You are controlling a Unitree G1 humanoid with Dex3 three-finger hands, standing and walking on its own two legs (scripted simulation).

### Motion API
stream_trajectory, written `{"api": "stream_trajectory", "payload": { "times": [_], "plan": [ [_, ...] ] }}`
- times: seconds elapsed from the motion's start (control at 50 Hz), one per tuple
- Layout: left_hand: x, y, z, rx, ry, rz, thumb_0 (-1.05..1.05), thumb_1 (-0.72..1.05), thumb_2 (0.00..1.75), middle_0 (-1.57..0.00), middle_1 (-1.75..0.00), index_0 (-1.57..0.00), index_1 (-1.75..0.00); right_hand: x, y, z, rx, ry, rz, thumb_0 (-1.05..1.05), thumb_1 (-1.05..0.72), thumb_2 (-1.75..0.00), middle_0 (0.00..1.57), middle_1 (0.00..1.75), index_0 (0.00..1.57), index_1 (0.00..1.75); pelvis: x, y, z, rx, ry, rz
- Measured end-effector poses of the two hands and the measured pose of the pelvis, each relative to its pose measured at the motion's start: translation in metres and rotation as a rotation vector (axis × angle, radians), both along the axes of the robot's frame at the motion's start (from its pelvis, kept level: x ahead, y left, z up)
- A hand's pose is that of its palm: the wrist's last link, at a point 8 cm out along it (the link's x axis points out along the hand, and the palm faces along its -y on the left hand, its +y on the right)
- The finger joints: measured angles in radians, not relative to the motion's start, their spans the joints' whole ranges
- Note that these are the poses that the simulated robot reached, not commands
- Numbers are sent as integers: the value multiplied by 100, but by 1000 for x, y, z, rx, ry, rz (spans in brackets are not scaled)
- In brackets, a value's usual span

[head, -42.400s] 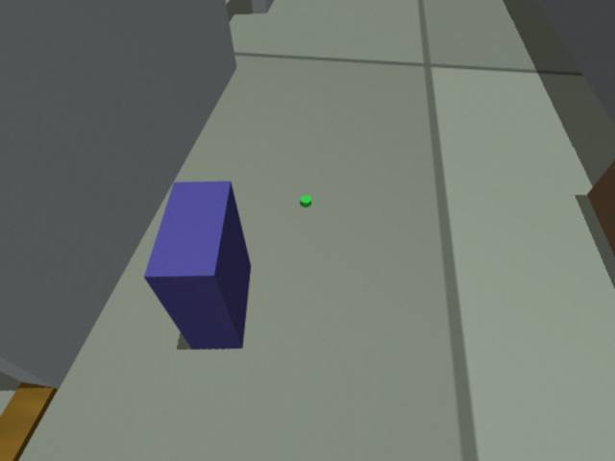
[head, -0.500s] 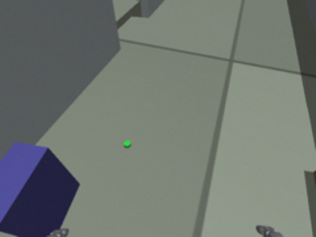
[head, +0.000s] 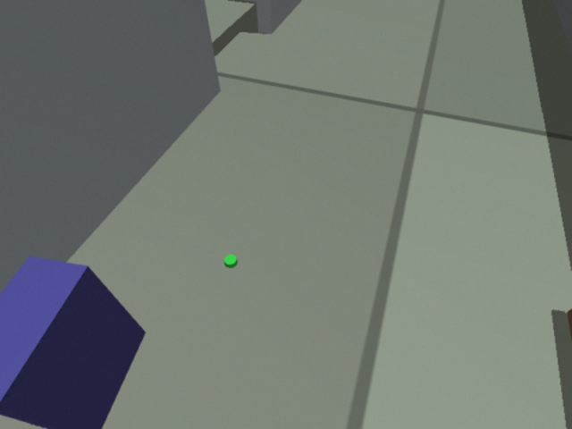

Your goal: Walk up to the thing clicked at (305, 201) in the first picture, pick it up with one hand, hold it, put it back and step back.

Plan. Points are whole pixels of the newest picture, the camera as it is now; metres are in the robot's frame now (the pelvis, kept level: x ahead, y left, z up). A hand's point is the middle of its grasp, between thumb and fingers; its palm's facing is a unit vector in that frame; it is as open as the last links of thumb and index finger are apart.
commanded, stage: stand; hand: left
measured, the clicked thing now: (230, 261) +0.83 +0.26 -0.77
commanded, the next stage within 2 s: walk up in 0.50 s
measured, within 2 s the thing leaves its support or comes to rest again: neither
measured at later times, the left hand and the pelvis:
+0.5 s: hand out of the picture +0.06 +0.25 -0.15, palm faces -0.03 -0.93 -0.35, open 7.4 cm; pelvis -0.01 -0.01 +0.00, yaw +0 degrees
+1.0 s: hand out of the picture +0.13 +0.33 -0.16, palm faces -0.06 -0.94 -0.33, open 7.4 cm; pelvis +0.10 +0.05 -0.01, yaw +0 degrees
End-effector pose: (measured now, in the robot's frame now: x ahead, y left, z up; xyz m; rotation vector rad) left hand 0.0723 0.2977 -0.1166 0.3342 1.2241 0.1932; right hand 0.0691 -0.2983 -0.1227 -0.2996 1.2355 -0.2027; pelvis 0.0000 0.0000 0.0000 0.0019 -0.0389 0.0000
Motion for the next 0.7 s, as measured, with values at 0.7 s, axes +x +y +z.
{"api": "stream_trajectory", "payload": {
  "times": [0.7],
  "plan": [
    [-30,29,-1,-12,-16,71,1,90,90,-20,-30,-21,-30,7,-9,13,-57,10,68,1,-91,-90,21,30,20,30,16,14,-4,-22,1,30]
  ]
}}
